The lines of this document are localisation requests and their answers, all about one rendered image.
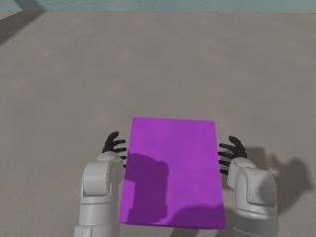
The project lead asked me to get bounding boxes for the right robot forearm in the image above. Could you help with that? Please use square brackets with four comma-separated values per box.
[226, 157, 278, 237]

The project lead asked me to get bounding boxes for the carton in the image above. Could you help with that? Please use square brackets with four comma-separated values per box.
[118, 117, 226, 230]

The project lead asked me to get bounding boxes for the left robot hand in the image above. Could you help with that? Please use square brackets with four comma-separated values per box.
[102, 131, 127, 168]

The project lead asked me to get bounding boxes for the left robot forearm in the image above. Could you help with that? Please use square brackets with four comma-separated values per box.
[74, 151, 124, 237]

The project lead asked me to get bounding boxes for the right robot hand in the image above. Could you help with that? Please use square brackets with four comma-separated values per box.
[217, 135, 247, 176]

